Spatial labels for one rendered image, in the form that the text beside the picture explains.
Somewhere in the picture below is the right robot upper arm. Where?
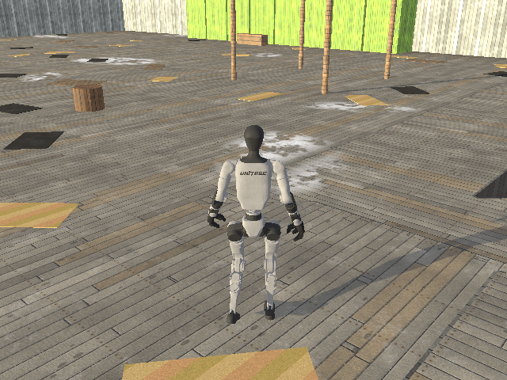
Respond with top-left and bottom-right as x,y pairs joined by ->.
270,160 -> 293,204

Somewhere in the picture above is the robot left hand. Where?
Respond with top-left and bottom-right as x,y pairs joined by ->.
207,214 -> 226,228

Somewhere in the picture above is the robot right hand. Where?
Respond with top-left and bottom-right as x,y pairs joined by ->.
287,221 -> 305,241

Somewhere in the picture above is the robot left forearm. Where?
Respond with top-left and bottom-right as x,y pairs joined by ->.
208,190 -> 223,217

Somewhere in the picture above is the left robot upper arm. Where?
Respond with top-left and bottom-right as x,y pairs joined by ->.
215,159 -> 238,202

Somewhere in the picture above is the robot right forearm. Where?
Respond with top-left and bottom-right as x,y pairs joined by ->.
285,192 -> 302,226

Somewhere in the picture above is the robot right foot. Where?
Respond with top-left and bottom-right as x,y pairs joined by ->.
264,301 -> 275,320

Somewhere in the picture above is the left robot thigh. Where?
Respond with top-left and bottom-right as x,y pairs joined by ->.
227,221 -> 246,273

